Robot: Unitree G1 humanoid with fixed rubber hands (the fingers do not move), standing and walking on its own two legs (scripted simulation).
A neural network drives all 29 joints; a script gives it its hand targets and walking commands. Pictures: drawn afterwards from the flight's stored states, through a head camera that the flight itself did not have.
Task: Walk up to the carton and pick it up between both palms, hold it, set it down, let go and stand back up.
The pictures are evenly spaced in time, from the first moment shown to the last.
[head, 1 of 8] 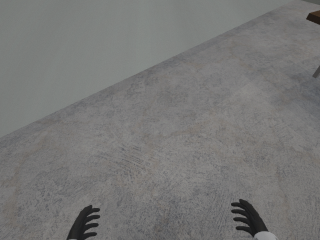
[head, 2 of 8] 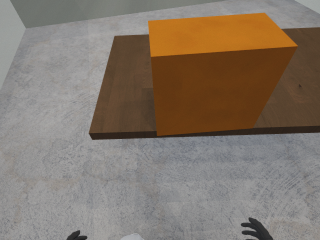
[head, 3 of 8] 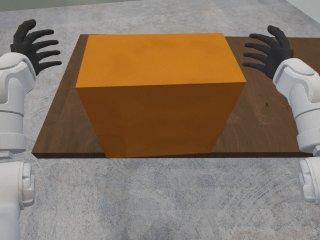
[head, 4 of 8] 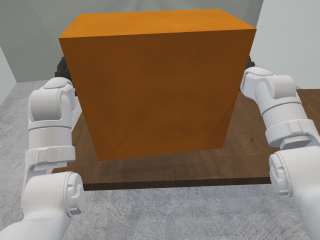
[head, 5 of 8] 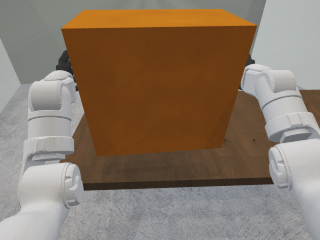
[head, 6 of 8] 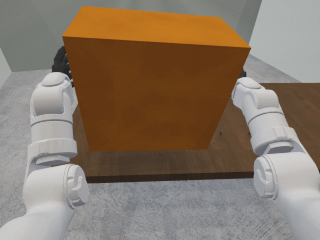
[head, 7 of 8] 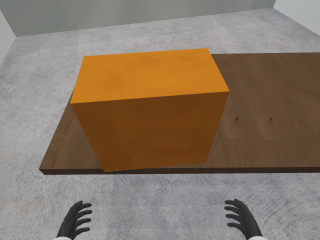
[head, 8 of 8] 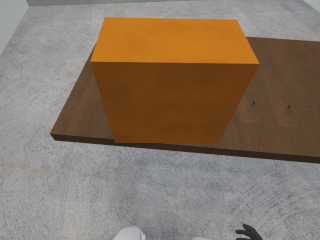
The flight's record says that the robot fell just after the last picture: no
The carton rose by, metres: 0.22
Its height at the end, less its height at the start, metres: +0.00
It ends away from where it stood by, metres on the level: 0.03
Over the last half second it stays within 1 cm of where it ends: yes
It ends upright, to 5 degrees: yes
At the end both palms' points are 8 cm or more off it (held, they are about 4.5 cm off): yes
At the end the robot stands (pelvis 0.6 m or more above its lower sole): yes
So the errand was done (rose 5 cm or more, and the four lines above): yes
